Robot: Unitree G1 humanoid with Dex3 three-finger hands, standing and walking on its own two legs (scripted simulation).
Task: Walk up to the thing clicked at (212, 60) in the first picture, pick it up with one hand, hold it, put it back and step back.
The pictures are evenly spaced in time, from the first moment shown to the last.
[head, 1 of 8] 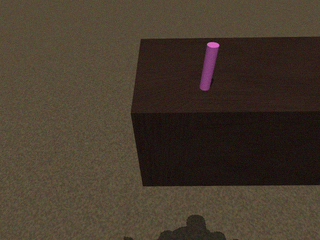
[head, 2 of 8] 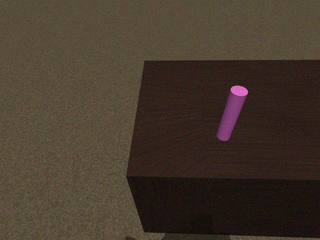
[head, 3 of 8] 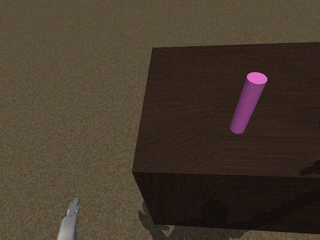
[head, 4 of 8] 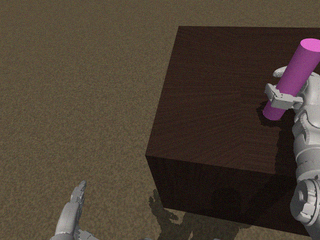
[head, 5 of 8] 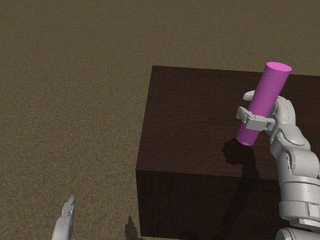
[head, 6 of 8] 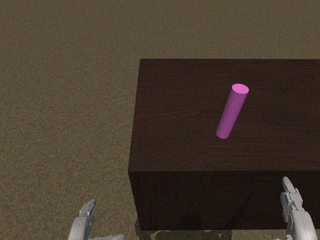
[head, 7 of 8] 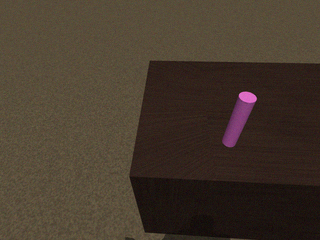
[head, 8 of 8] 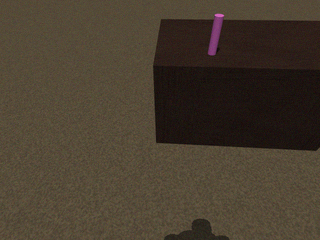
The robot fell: no
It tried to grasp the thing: yes
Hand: right
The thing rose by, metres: 0.22
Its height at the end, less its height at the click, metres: +0.00
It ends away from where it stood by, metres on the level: 0.02
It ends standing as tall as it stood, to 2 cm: yes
